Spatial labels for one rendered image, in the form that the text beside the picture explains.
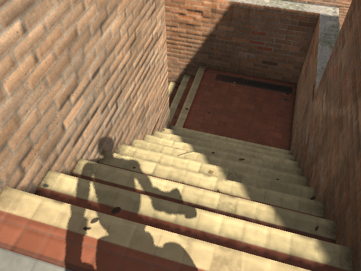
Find stairs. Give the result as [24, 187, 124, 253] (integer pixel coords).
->
[34, 125, 353, 271]
[169, 74, 195, 126]

